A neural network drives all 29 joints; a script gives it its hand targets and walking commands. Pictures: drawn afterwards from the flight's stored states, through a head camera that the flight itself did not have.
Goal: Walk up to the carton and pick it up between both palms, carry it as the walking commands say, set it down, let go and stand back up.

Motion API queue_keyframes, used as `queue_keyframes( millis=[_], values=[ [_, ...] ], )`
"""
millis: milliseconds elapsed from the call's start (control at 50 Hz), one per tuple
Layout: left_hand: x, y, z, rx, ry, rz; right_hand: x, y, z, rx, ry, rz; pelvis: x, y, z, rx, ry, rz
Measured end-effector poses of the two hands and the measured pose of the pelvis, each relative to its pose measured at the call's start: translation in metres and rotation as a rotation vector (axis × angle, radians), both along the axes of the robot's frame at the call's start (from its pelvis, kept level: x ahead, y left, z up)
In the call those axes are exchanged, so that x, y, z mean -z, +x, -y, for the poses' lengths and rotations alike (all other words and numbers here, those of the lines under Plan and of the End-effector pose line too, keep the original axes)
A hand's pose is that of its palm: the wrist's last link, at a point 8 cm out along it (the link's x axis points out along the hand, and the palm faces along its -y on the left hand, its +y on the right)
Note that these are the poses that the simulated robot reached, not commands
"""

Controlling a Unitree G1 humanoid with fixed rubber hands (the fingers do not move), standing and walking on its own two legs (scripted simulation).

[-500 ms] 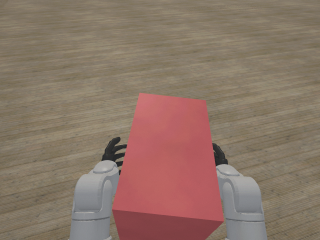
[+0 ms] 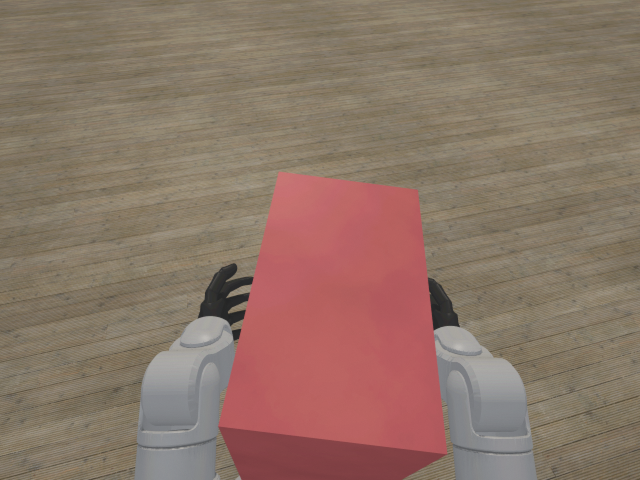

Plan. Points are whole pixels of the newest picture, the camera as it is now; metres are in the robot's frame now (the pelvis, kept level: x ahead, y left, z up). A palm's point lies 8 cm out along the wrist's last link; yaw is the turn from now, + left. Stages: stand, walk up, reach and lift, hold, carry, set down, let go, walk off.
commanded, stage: carry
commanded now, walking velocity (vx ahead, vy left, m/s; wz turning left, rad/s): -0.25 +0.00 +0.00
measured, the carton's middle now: (326, 344) +0.28 +0.01 +0.03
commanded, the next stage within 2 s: none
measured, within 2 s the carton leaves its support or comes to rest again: neither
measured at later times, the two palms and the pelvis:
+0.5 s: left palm out of the picture +0.02 +0.12 +0.08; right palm out of the picture +0.03 -0.14 +0.07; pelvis -0.23 -0.02 +0.00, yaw +1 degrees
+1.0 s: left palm out of the picture -0.21 +0.09 +0.09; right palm out of the picture -0.20 -0.17 +0.08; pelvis -0.47 -0.06 +0.00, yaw +1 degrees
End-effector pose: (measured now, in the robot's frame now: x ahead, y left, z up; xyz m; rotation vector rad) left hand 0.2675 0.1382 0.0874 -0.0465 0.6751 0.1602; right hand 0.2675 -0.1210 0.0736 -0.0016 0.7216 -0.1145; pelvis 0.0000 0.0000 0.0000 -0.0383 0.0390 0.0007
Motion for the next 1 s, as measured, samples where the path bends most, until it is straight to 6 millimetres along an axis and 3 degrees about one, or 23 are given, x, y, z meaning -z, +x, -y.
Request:
queue_keyframes(
  millis=[180,280,360,440,560,720,800,880,1000],
  values=[
    [-0.004,-0.082,0.032,0.069,0.018,-0.008,-0.009,-0.093,0.032,0.058,0.003,-0.008,-0.006,-0.081,0.016,-0.035,0.038,0.008],
    [0.001,-0.127,0.025,0.055,0.001,0.025,-0.01,-0.133,0.025,0.052,-0.009,0.025,0.004,-0.13,0.013,-0.053,0.03,-0.007],
    [0.011,-0.177,0.014,0.013,-0.028,-0.021,-0.007,-0.172,0.015,0.005,-0.041,-0.021,-0.001,-0.17,0.014,-0.033,0.048,0.024],
    [0.009,-0.219,0.011,-0.014,-0.008,-0.041,-0.001,-0.209,0.011,-0.027,-0.024,-0.041,-0.002,-0.206,0.018,-0.025,0.018,0.03],
    [0.0,-0.266,0.028,-0.025,0.014,0.0,0.003,-0.259,0.028,-0.026,0.012,0.0,0.003,-0.263,0.034,-0.005,0.009,0.019],
    [0.003,-0.336,0.059,0.054,0.014,-0.02,0.001,-0.346,0.058,0.05,0.007,-0.019,-0.001,-0.34,0.045,-0.045,0.04,0.028],
    [0.007,-0.371,0.058,0.066,-0.003,0.009,-0.003,-0.382,0.058,0.064,-0.009,0.009,0.006,-0.378,0.043,-0.057,0.03,0.014],
    [0.011,-0.417,0.051,0.037,-0.022,-0.017,-0.005,-0.419,0.052,0.033,-0.031,-0.016,0.001,-0.417,0.045,-0.027,0.038,0.037],
    [0.001,-0.474,0.053,-0.005,-0.006,-0.02,-0.004,-0.471,0.053,-0.008,-0.01,-0.02,-0.004,-0.472,0.056,-0.014,0.013,0.032]
  ],
)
